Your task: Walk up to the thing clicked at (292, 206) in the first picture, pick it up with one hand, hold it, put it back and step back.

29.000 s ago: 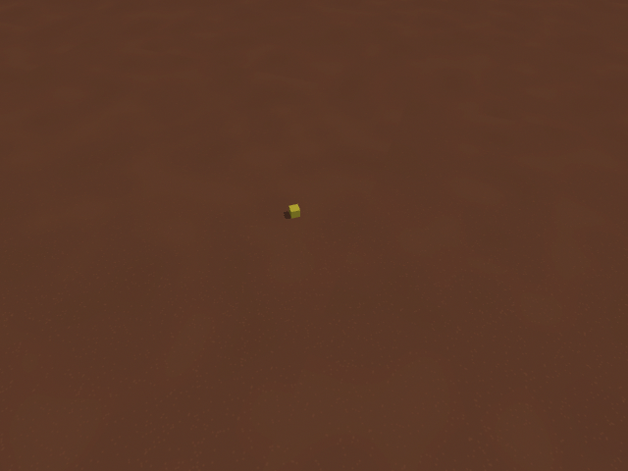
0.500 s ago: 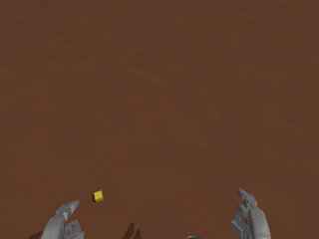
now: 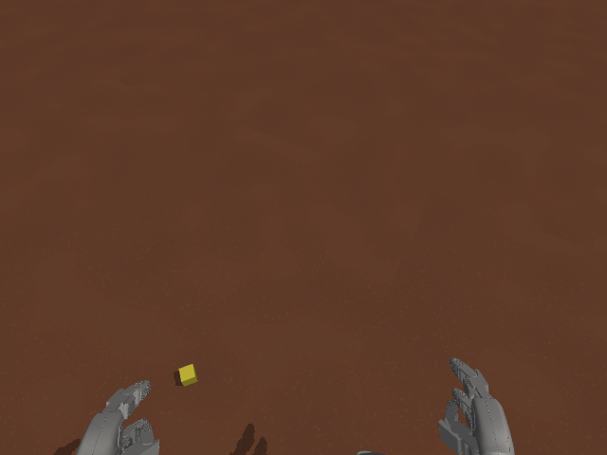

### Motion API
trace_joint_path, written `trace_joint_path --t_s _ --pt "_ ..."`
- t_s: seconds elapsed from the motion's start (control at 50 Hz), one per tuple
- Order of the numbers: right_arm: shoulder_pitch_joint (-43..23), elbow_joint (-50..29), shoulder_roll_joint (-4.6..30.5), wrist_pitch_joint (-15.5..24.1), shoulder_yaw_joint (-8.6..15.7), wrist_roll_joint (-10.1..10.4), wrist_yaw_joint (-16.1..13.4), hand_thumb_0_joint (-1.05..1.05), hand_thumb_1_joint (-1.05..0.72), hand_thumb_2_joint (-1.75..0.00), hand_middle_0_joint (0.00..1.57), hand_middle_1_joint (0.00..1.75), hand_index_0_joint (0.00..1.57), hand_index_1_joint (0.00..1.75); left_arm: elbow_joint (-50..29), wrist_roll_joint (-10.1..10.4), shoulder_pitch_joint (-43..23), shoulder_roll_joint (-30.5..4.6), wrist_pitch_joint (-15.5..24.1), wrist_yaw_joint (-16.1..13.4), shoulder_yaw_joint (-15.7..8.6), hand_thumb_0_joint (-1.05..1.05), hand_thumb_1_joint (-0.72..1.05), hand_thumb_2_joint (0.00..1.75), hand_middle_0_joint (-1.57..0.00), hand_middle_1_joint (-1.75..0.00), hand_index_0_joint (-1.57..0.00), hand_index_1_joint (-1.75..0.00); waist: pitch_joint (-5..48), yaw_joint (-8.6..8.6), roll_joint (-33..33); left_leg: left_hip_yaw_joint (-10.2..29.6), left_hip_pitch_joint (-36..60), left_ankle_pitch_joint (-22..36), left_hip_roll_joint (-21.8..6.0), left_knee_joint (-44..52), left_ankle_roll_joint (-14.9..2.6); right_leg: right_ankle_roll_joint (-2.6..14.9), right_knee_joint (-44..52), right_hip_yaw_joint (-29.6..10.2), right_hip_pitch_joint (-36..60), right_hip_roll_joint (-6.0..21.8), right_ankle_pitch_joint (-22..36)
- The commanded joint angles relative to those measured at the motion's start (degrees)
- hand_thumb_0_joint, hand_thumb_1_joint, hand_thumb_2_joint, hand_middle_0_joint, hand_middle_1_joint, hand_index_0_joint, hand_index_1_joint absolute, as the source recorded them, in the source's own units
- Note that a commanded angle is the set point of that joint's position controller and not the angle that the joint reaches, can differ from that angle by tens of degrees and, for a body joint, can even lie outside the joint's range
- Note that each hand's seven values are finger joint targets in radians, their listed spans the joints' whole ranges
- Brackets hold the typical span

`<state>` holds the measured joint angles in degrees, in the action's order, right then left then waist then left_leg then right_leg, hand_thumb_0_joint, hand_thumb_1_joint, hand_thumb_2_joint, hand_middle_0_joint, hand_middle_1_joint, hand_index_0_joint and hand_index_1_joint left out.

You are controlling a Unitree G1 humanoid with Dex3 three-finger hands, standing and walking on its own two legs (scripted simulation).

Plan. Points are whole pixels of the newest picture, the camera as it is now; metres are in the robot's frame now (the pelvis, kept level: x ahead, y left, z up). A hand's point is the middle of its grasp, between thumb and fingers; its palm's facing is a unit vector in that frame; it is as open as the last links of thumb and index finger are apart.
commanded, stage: home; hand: left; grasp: from above
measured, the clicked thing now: (188, 375) +0.47 +0.32 -0.69
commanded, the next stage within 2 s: stand in 0.50 s
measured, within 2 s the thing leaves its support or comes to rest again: neither
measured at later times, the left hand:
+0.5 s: hand (157, 450) +0.16 +0.18 -0.04, palm faces +0.05 -0.98 -0.20, open 7.4 cm
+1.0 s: hand out of the picture +0.07 +0.24 -0.11, palm faces +0.03 -0.95 -0.32, open 7.4 cm
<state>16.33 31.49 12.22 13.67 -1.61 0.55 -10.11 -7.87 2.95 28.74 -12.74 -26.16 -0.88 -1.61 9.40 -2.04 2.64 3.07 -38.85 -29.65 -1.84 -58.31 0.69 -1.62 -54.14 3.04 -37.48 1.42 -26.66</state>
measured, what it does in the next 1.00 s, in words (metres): stands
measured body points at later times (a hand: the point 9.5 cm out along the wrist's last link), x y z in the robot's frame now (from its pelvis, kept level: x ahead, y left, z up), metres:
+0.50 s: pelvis +0.00 +0.00 +0.00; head +0.02 +0.00 +0.45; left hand +0.16 +0.23 -0.03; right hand +0.16 -0.25 -0.07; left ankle -0.01 +0.12 -0.68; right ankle +0.00 -0.14 -0.68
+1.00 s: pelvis +0.00 +0.00 +0.04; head +0.02 +0.01 +0.49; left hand +0.07 +0.29 -0.09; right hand +0.08 -0.28 -0.08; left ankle -0.01 +0.12 -0.68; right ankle +0.00 -0.14 -0.68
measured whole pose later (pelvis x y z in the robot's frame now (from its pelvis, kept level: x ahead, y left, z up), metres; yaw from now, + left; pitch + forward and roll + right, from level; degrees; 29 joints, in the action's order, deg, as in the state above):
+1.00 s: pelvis +0.00 +0.00 +0.04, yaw +0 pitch -1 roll +0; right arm 12.0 54.1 16.3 0.9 3.2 -2.8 -1.0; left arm 50.8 -2.4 12.6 -16.1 -1.7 -1.6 -2.9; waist -2.6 1.0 -0.3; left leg 1.1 -16.7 -20.7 0.3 -38.0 -0.3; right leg -2.3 -36.8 1.7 -16.8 3.4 -19.2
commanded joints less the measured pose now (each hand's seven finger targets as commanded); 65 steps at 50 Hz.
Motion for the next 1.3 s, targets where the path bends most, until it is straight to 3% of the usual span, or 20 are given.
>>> trace_joint_path --t_s 0.0,0.1,0.14,0.34,0.38,0.56,0.58,0.6,0.62,0.66,0.7,0.74,0.78,0.86,0.9,0.94,1.0,1.06,1.12,1.28 --pt "-3.8 -9.4 7.5 3.0 3.2 -0.1 -0.7 0.0 -0.9 -0.9 0.2 0.3 0.2 0.3 -10.7 -0.4 -1.0 -6.0 2.5 -0.7 -3.5 0.0 0.9 0.9 -0.2 -0.3 -0.2 -0.3 4.9 -0.26 0.1 -0.4 4.6 15.4 1.4 9.8 -0.78 1.51 7.5 1.6 3.8 -2.5 11.9" --pt "-4.1 -9.5 7.5 3.0 3.1 0.0 -0.6 0.0 -0.9 -0.9 0.2 0.3 0.2 0.3 -11.0 -0.2 -0.9 -6.2 2.3 -0.5 -3.6 0.0 0.9 0.9 -0.2 -0.3 -0.2 -0.3 4.4 0.33 1.0 -0.3 4.1 14.6 1.5 10.2 -0.79 1.52 7.5 1.6 3.7 -2.5 11.2" --pt "-3.8 -9.3 7.6 2.9 3.3 -0.1 -0.6 0.0 -0.9 -0.9 0.2 0.3 0.2 0.3 -9.9 -0.2 -0.7 -6.1 2.4 -0.6 -3.8 0.0 0.9 0.9 -0.2 -0.3 -0.2 -0.3 4.4 -0.35 -0.8 -0.2 3.6 14.3 1.5 9.7 -1.02 1.38 7.8 1.6 3.9 -2.5 11.2" --pt "-4.2 -10.1 7.2 2.9 3.1 0.0 -0.6 0.0 -0.9 -0.9 0.2 0.3 0.2 0.3 -12.2 -0.2 -1.2 -6.4 2.7 -0.6 -4.0 0.0 0.9 0.9 -0.2 -0.3 -0.2 -0.3 5.2 0.28 0.6 -0.6 4.0 14.8 1.5 9.5 -0.96 1.44 7.9 1.4 4.1 -2.3 11.8" --pt "-4.5 -9.9 7.2 3.0 2.9 0.1 -0.7 0.0 -0.9 -0.9 0.2 0.3 0.2 0.3 -10.9 -0.1 -1.7 -6.0 2.5 -0.6 -3.6 0.0 0.9 0.9 -0.2 -0.3 -0.2 -0.3 3.0 0.03 -1.3 -0.9 2.6 12.7 1.7 9.4 -1.28 1.25 8.7 1.4 3.6 -2.2 10.3" --pt "-3.6 -9.4 7.5 2.9 3.2 0.1 -0.7 0.0 -0.9 -0.9 0.2 0.3 0.2 0.3 -11.1 -0.3 -1.5 -6.5 2.5 -0.6 -3.6 0.0 0.9 0.9 -0.2 -0.3 -0.2 -0.3 4.1 -0.21 1.4 -0.7 3.7 13.8 1.6 9.7 -0.95 1.49 7.8 1.2 3.2 -2.3 10.9" --pt "-7.4 4.3 13.7 -3.6 5.1 -7.4 2.7 0.0 -0.9 -0.9 0.2 0.3 0.2 0.3 9.0 -6.8 -18.3 -10.9 14.7 -2.8 -3.2 0.0 0.9 0.9 -0.2 -0.3 -0.2 -0.3 -10.0 3.93 -4.4 0.7 4.6 23.1 -0.6 13.9 -3.51 4.23 10.4 -3.7 12.1 2.0 11.3" --pt "-7.4 4.8 14.2 -5.9 6.2 -7.3 4.3 0.0 -0.9 -0.9 0.2 0.3 0.2 0.3 18.7 -7.0 -12.2 -11.5 18.7 -2.5 -4.3 0.0 0.9 0.9 -0.2 -0.3 -0.2 -0.3 -3.9 4.22 -6.4 -0.3 9.2 25.4 -0.3 13.4 -4.45 5.98 11.0 -6.3 14.6 2.7 13.3" --pt "-6.3 3.2 14.8 -7.1 6.4 -7.6 5.2 0.0 -0.9 -0.9 0.2 0.3 0.2 0.3 21.3 -7.1 -12.0 -12.0 20.5 -2.2 -4.0 0.0 0.9 0.9 -0.2 -0.3 -0.2 -0.3 -3.4 2.93 -5.3 0.8 10.0 22.4 0.0 13.9 -4.53 6.44 12.4 -7.4 13.1 2.4 12.3" --pt "-6.8 5.9 13.4 -7.7 6.5 -5.1 7.1 0.0 -0.9 -0.9 0.2 0.3 0.2 0.3 26.6 -7.1 -13.3 -12.4 22.8 -1.8 -3.4 0.0 0.9 0.9 -0.2 -0.3 -0.2 -0.3 -0.5 3.44 -3.1 1.0 15.0 23.9 0.3 15.6 -4.32 5.79 10.9 -7.3 17.7 3.5 18.2" --pt "-7.7 7.4 12.5 -8.3 6.3 -3.7 8.3 0.0 -0.9 -0.9 0.2 0.3 0.2 0.3 31.5 -6.0 -16.7 -12.1 23.1 -1.4 -3.7 0.0 0.9 0.9 -0.2 -0.3 -0.2 -0.3 -1.8 3.57 -4.8 0.6 16.2 20.2 0.9 17.5 -3.94 4.9 14.0 -7.3 16.7 3.8 14.6" --pt "-8.2 9.5 12.6 -9.0 6.9 -3.5 8.9 0.0 -0.9 -0.9 0.2 0.3 0.2 0.3 36.4 -5.8 -17.4 -12.0 24.0 -1.5 -3.6 0.0 0.9 0.9 -0.2 -0.3 -0.2 -0.3 -2.4 4.05 -4.5 1.8 18.0 18.4 0.1 19.1 -4.23 4.26 15.9 -6.5 17.2 3.9 12.6" --pt "-8.1 11.4 12.0 -9.9 6.9 -3.6 9.1 0.0 -0.9 -0.9 0.2 0.3 0.2 0.3 41.2 -6.1 -19.0 -12.0 24.9 -1.7 -3.7 0.0 0.9 0.9 -0.2 -0.3 -0.2 -0.3 -4.7 3.31 -5.5 1.4 17.2 15.2 0.5 20.8 -4.1 4.04 19.4 -7.4 18.1 4.6 10.2" --pt "-8.4 14.5 12.9 -10.6 7.1 -3.8 8.8 0.0 -0.9 -0.9 0.2 0.3 0.2 0.3 48.4 -5.7 -19.6 -11.5 26.1 -1.5 -3.7 0.0 0.9 0.9 -0.2 -0.3 -0.2 -0.3 -7.3 3.6 -0.2 4.2 19.1 14.5 -1.5 27.3 -4.28 2.97 21.1 -5.1 20.3 3.4 11.3" --pt "-8.0 15.9 12.8 -11.0 7.0 -3.5 8.7 0.0 -0.9 -0.9 0.2 0.3 0.2 0.3 51.8 -5.5 -19.4 -12.0 26.4 -1.5 -3.8 0.0 0.9 0.9 -0.2 -0.3 -0.2 -0.3 -7.3 3.43 -1.9 4.1 19.7 15.7 -1.6 28.8 -4.03 2.98 23.4 -5.2 23.3 3.8 13.1" --pt "-7.4 17.8 12.8 -11.1 6.9 -3.1 8.4 0.0 -0.9 -0.9 0.2 0.3 0.2 0.3 54.9 -5.4 -18.7 -12.2 27.0 -1.6 -3.6 0.0 0.9 0.9 -0.2 -0.3 -0.2 -0.3 -6.1 3.45 -3.1 3.2 23.6 23.3 -1.5 28.0 -3.5 3.2 24.9 -5.7 25.6 4.8 20.1" --pt "-6.4 20.4 13.9 -11.3 6.8 -3.0 7.9 0.0 -0.9 -0.9 0.2 0.3 0.2 0.3 58.6 -4.7 -18.7 -12.0 26.9 -1.7 -3.3 0.0 0.9 0.9 -0.2 -0.3 -0.2 -0.3 -6.5 3.12 -1.0 3.6 27.1 27.6 -2.5 31.7 -3.27 2.74 26.1 -4.9 27.6 4.4 23.0" --pt "-7.2 22.4 14.7 -11.5 6.6 -2.6 7.6 0.0 -0.9 -0.9 0.2 0.3 0.2 0.3 61.8 -4.6 -19.1 -12.2 26.4 -1.7 -3.1 0.0 0.9 0.9 -0.2 -0.3 -0.2 -0.3 -8.4 3.28 0.5 4.7 27.9 25.9 -3.5 36.0 -3.01 2.21 28.3 -4.0 28.8 4.0 20.1" --pt "-7.4 24.0 14.6 -11.7 6.3 -2.3 7.5 0.0 -0.9 -0.9 0.2 0.3 0.2 0.3 64.5 -4.7 -19.1 -12.3 26.5 -1.8 -2.8 0.0 0.9 0.9 -0.2 -0.3 -0.2 -0.3 -8.8 3.35 -1.5 4.0 29.4 30.5 -3.4 36.4 -2.66 2.07 30.1 -4.2 31.2 4.8 23.3" --pt "-7.7 27.1 14.4 -12.3 5.9 -2.2 7.7 0.0 -0.9 -0.9 0.2 0.3 0.2 0.3 68.5 -4.8 -20.8 -13.1 26.5 -1.7 -2.5 0.0 0.9 0.9 -0.2 -0.3 -0.2 -0.3 -11.2 2.79 -2.0 3.3 29.4 25.3 -3.2 40.2 -2.15 1.6 34.4 -4.2 32.4 5.1 19.8"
